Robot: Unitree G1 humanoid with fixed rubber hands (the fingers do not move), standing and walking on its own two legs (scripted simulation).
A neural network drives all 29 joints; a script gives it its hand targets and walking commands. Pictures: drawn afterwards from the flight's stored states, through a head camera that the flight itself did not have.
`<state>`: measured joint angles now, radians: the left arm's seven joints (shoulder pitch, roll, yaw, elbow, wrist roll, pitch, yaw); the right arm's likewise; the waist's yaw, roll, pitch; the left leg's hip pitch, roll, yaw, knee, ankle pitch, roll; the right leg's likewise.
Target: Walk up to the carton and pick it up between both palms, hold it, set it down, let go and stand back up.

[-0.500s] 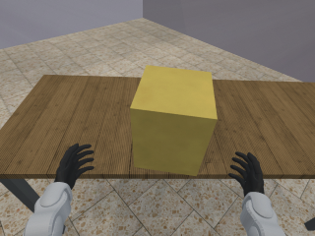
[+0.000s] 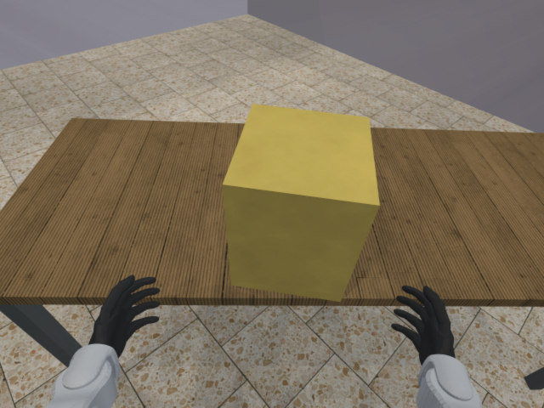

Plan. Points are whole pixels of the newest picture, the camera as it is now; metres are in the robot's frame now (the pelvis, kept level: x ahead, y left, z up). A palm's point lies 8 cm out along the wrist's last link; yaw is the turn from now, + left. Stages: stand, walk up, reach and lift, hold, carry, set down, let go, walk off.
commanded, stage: set down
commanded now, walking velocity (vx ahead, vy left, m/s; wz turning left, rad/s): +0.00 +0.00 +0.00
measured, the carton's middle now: (297, 204) +0.43 -0.02 +0.06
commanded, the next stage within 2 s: let go in 1.30 s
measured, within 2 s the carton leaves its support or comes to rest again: neither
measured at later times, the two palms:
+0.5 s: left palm (113, 355) +0.20 +0.24 -0.01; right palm (425, 364) +0.19 -0.20 -0.01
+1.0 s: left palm (117, 383) +0.18 +0.24 -0.05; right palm (418, 393) +0.17 -0.20 -0.05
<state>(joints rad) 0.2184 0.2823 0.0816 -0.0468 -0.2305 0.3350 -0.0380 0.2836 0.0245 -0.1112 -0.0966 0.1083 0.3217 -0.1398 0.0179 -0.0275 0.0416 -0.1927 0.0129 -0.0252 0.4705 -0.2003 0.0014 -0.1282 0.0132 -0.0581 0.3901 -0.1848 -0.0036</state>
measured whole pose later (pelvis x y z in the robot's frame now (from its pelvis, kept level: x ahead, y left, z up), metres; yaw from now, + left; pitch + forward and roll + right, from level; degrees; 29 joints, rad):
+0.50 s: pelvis +0.01 +0.00 +0.00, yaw +0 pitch -3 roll -1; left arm 0.28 0.28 0.07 0.07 -0.21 0.26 -0.03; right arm 0.32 0.02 -0.11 0.10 0.11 0.16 -0.09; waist 0.02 -0.03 0.05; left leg -0.19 0.01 -0.02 0.47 -0.22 0.00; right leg -0.13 0.01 -0.06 0.39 -0.20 0.00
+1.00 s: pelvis +0.02 +0.00 +0.00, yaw +0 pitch -3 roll -1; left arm 0.28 0.28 0.01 0.27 -0.17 0.18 -0.01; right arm 0.32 0.02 -0.11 0.36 0.11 0.01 -0.04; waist 0.02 -0.03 0.05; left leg -0.19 0.01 -0.02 0.47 -0.22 0.00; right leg -0.13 0.01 -0.06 0.39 -0.21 0.00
